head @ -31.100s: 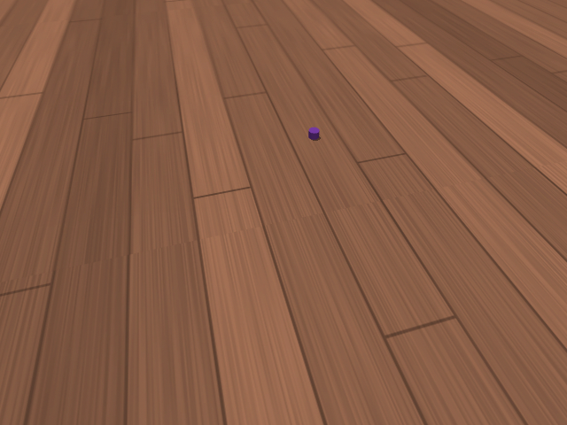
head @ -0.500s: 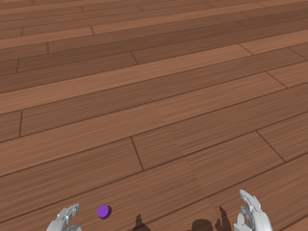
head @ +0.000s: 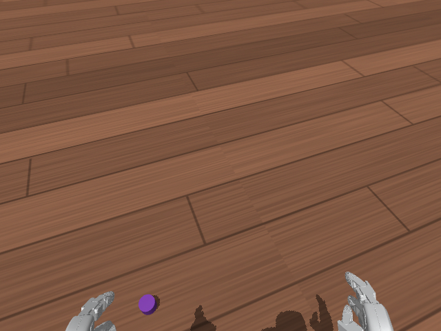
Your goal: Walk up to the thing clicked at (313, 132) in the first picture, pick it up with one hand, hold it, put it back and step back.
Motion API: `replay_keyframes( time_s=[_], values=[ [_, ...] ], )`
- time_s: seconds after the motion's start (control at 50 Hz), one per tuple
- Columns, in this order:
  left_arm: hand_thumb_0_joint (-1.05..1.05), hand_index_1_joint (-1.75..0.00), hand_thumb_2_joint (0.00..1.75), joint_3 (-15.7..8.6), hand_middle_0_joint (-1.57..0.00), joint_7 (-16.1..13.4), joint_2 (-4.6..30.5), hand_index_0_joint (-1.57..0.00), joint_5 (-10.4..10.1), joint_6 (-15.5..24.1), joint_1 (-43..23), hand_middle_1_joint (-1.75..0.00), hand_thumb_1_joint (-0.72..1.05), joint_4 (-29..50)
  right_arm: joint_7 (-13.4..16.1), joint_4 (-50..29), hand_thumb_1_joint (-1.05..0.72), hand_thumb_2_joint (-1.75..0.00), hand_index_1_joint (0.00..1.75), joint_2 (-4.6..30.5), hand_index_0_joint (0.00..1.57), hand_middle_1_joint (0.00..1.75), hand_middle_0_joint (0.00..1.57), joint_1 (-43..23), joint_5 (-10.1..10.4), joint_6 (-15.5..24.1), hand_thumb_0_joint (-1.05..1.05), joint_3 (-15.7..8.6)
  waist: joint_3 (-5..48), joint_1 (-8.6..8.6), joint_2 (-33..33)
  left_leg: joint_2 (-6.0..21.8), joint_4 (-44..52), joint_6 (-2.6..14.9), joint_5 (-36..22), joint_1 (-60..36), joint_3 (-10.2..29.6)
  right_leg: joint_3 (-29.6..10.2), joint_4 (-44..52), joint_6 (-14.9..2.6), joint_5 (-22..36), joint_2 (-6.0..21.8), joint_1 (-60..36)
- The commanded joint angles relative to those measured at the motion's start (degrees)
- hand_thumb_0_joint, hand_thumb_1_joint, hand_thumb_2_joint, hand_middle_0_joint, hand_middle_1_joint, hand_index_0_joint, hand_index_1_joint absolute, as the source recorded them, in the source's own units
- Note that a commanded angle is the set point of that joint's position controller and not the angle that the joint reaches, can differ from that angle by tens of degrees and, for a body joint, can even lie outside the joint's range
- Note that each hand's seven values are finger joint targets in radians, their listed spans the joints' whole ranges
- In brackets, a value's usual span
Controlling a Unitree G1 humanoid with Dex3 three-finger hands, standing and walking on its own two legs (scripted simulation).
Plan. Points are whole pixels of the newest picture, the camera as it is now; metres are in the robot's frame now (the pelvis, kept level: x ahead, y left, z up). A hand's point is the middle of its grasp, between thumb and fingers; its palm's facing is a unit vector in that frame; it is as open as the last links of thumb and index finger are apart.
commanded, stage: home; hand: left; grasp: from above
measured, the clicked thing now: (147, 304) +0.40 +0.29 -0.69
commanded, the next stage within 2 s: stand in 0.02 s
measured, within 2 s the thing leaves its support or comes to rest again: neither
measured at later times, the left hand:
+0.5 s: hand out of the picture +0.08 +0.23 -0.11, palm faces +0.02 -0.94 -0.33, open 7.4 cm
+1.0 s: hand out of the picture +0.03 +0.25 -0.10, palm faces +0.03 -0.94 -0.33, open 7.4 cm
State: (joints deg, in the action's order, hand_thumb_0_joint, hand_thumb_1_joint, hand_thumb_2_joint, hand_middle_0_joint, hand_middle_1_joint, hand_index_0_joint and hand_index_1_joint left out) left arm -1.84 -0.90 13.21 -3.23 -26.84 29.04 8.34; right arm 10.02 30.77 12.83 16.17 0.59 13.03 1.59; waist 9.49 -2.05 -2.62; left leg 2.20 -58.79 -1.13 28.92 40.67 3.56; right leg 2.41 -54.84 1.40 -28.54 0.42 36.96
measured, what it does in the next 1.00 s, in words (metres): rises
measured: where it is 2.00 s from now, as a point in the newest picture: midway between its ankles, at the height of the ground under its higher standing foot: outside the picture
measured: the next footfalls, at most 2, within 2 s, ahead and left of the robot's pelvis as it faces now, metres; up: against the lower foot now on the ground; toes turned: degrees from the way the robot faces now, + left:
none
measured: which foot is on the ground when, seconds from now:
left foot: down 0.00-1.00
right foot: down 0.00-1.00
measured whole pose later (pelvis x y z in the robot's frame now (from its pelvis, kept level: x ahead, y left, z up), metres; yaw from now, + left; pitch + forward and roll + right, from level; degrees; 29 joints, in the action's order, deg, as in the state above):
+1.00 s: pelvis -0.02 +0.01 +0.06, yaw -1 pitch -4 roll +0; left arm -2.4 -1.2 16.7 1.8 -0.4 9.9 -63.9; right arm 0.9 62.9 16.7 8.9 -1.5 -0.1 -2.1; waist -3.1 0.9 -0.7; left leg 0.1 -23.5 -0.2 11.1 8.4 0.2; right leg 0.0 -23.6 2.2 -12.1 2.7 7.3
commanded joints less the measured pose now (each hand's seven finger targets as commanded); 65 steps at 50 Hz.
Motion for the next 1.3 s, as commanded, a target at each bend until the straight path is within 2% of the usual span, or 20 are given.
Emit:
replay_keyframes(
  time_s=[0.0,0.08,0.1,0.12,0.14,0.16,0.18,0.2,0.24,0.3,0.38,0.42,0.46,0.62,0.68,0.74,0.84,1.1,1.24,1.28],
  values=[
    [0.0,-0.3,0.9,-2.9,-0.2,-0.7,6.0,-0.2,0.3,2.7,-0.7,-0.3,0.9,10.7,0.8,-9.2,-0.9,-0.9,0.3,7.3,0.2,0.3,0.2,-3.6,-0.2,3.1,0.0,-3.2,5.2,-0.37,-0.5,-1.7,9.4,1.41,-16.4,-7.5,-0.9,1.9,7.8,-1.28,14.5,-1.8,-2.3],
    [0.0,-0.3,0.9,-2.7,-0.2,-0.6,5.3,-0.2,0.1,2.8,-1.1,-0.3,0.9,10.8,0.8,-9.5,-0.9,-0.9,0.3,6.8,0.2,0.3,0.2,-3.5,-0.1,3.0,0.0,-3.0,4.2,-0.34,0.1,-1.7,9.2,1.5,-15.3,-6.9,-1.1,1.9,8.3,-1.09,13.7,-1.8,-1.9],
    [0.0,-0.3,0.9,-3.1,-0.2,-3.0,10.9,-0.2,6.9,15.2,-18.3,-0.3,0.9,-9.3,-2.6,5.3,-0.9,-0.9,0.3,12.8,0.2,0.3,0.2,-7.3,-7.3,-2.9,0.0,-4.7,-8.6,4.42,2.8,1.0,14.7,4.43,-25.4,-8.4,0.5,-2.8,9.7,-3.65,15.6,2.3,-11.4],
    [0.0,-0.3,0.9,-4.3,-0.2,-2.7,11.6,-0.2,7.1,19.3,-11.9,-0.3,0.9,-19.0,-4.2,5.3,-0.9,-0.9,0.3,13.6,0.2,0.3,0.2,-7.8,-7.0,-5.2,0.0,-6.1,-3.9,4.48,5.7,0.2,13.4,5.02,-26.8,-12.4,-1.3,-5.7,12.2,-5.57,17.0,3.0,-13.3],
    [0.0,-0.3,0.9,-4.1,-0.2,-2.5,12.4,-0.2,7.5,21.3,-11.6,-0.3,0.9,-22.0,-5.2,4.9,-0.9,-0.9,0.3,13.4,0.2,0.3,0.2,-7.1,-7.1,-6.2,0.0,-5.9,-1.8,3.36,7.8,-0.2,13.0,4.93,-28.1,-14.7,-2.0,-6.8,12.3,-6.49,20.7,3.7,-14.1],
    [0.0,-0.3,0.9,-3.7,-0.2,-2.1,12.5,-0.2,7.6,22.4,-13.4,-0.3,0.9,-23.9,-6.0,5.1,-0.9,-0.9,0.3,13.1,0.2,0.3,0.2,-5.2,-6.9,-7.0,0.0,-5.7,-2.1,1.93,5.0,-0.4,14.2,4.76,-26.2,-14.2,-0.9,-7.1,12.8,-6.21,21.7,3.2,-14.0],
    [0.0,-0.3,0.9,-3.1,-0.2,-1.9,12.5,-0.2,7.1,23.6,-13.9,-0.3,0.9,-26.4,-6.8,6.2,-0.9,-0.9,0.3,12.6,0.2,0.3,0.2,-6.1,-6.0,-7.4,0.0,-5.4,-1.3,2.82,3.1,-0.6,15.5,4.62,-24.1,-16.2,-0.7,-7.4,12.9,-6.02,21.8,4.0,-16.5],
    [0.0,-0.3,0.9,-3.3,-0.2,-1.6,12.5,-0.2,6.8,24.2,-15.5,-0.3,0.9,-28.3,-7.7,7.6,-0.9,-0.9,0.3,11.4,0.2,0.3,0.2,-5.6,-4.4,-7.6,0.0,-5.4,-0.3,2.63,2.7,-0.8,16.9,4.74,-21.9,-18.2,-0.9,-7.1,12.9,-4.98,21.5,4.6,-17.8],
    [0.0,-0.3,0.9,-3.5,-0.2,-1.6,12.2,-0.2,6.1,24.5,-15.7,-0.3,0.9,-33.1,-8.4,9.1,-0.9,-0.9,0.3,12.1,0.2,0.3,0.2,-7.8,-3.3,-8.2,0.0,-6.1,-0.2,3.73,4.9,-0.6,17.5,4.38,-24.1,-21.6,-1.1,-6.9,14.6,-4.5,21.3,4.4,-16.8],
    [0.0,-0.3,0.9,-3.4,-0.2,-1.9,11.9,-0.2,5.8,25.4,-18.7,-0.3,0.9,-39.2,-8.9,11.6,-0.9,-0.9,0.3,11.5,0.2,0.3,0.2,-8.7,-3.2,-9.3,0.0,-6.6,-2.8,3.66,4.2,-0.4,20.6,4.31,-16.4,-21.6,0.0,-7.1,18.3,-3.95,13.4,5.0,-16.6],
    [0.0,-0.3,0.9,-3.5,-0.2,-1.6,12.1,-0.2,6.0,26.8,-19.4,-0.3,0.9,-46.0,-9.0,14.5,-0.9,-0.9,0.3,11.9,0.2,0.3,0.2,-8.4,-3.6,-10.1,0.0,-6.8,-6.1,3.02,2.3,0.7,25.6,4.54,-12.4,-22.0,1.4,-6.3,21.3,-3.42,11.4,4.4,-17.7],
    [0.0,-0.3,0.9,-3.3,-0.2,-1.6,11.7,-0.2,5.9,27.2,-18.9,-0.3,0.9,-49.2,-8.9,16.0,-0.9,-0.9,0.3,12.2,0.2,0.3,0.2,-8.7,-3.5,-10.4,0.0,-6.8,-7.5,3.49,1.7,1.4,27.5,4.39,-14.4,-22.1,2.3,-5.8,22.4,-3.15,14.4,4.3,-19.7],
    [0.0,-0.3,0.9,-3.4,-0.2,-1.6,12.3,-0.2,5.5,27.6,-18.9,-0.3,0.9,-51.9,-8.5,17.6,-0.9,-0.9,0.3,12.3,0.2,0.3,0.2,-7.8,-3.3,-10.6,0.0,-6.8,-6.8,2.95,2.7,1.4,27.8,4.15,-19.1,-24.6,1.8,-6.1,23.6,-3.19,18.8,4.8,-21.5],
    [0.0,-0.3,0.9,-2.9,-0.2,-2.0,12.9,-0.2,4.8,27.8,-18.7,-0.3,0.9,-61.1,-7.7,23.6,-0.9,-0.9,0.3,13.5,0.2,0.3,0.2,-7.0,-2.5,-11.1,0.0,-6.4,-7.5,2.88,2.6,2.6,32.6,3.2,-27.3,-30.9,1.7,-5.9,29.2,-2.81,26.1,5.6,-27.1],
    [0.0,-0.3,0.9,-2.6,-0.2,-2.0,12.9,-0.2,4.7,27.5,-19.4,-0.3,0.9,-63.3,-7.6,25.1,-0.9,-0.9,0.3,13.5,0.2,0.3,0.2,-7.3,-2.3,-11.2,0.0,-6.0,-9.1,2.78,1.4,3.0,35.7,2.98,-26.7,-31.3,1.9,-5.6,30.8,-2.26,24.2,5.3,-28.1],
    [0.0,-0.3,0.9,-2.4,-0.2,-1.8,12.9,-0.2,4.8,27.4,-20.2,-0.3,0.9,-65.3,-7.7,26.4,-0.9,-0.9,0.3,14.0,0.2,0.3,0.2,-7.8,-2.3,-11.4,0.0,-5.9,-10.8,2.99,1.0,3.4,38.7,2.68,-22.7,-30.2,2.6,-5.3,32.7,-1.91,20.4,5.1,-29.2],
    [0.0,-0.3,0.9,-2.3,-0.2,-1.4,13.2,-0.2,5.1,27.1,-20.1,-0.3,0.9,-67.8,-7.9,27.6,-0.9,-0.9,0.3,15.0,0.2,0.3,0.2,-9.5,-2.4,-11.7,0.0,-6.0,-13.5,3.15,-0.2,3.7,43.8,2.54,-9.6,-27.8,4.2,-4.6,33.9,-1.74,15.9,4.5,-28.6],
    [0.0,-0.3,0.9,-1.9,-0.2,-1.0,14.5,-0.2,4.8,28.0,-21.1,-0.3,0.9,-70.5,-8.8,29.8,-0.9,-0.9,0.3,14.8,0.2,0.3,0.2,-9.6,-1.9,-11.9,0.0,-5.5,-12.5,2.46,3.5,3.0,41.6,2.1,-14.8,-32.4,2.1,-6.6,38.7,-1.6,14.4,5.7,-27.0],
    [0.0,-0.3,0.9,-1.9,-0.2,-1.0,15.3,-0.2,4.5,28.1,-21.8,-0.3,0.9,-71.0,-8.7,30.7,-0.9,-0.9,0.3,14.8,0.2,0.3,0.2,-9.3,-2.0,-12.0,0.0,-5.0,-11.8,2.23,3.3,3.4,41.3,2.14,-17.8,-32.8,1.6,-7.2,38.9,-1.92,17.1,6.1,-28.2],
    [0.0,-0.3,0.9,-1.9,-0.2,-0.9,15.2,-0.2,4.5,28.0,-21.4,-0.3,0.9,-71.4,-8.7,30.8,-0.9,-0.9,0.3,15.5,0.2,0.3,0.2,-9.5,-1.9,-12.0,0.0,-5.0,-12.0,2.41,2.4,3.4,41.5,2.25,-16.0,-32.0,1.6,-7.0,39.1,-1.98,16.5,5.9,-28.4]
  ],
)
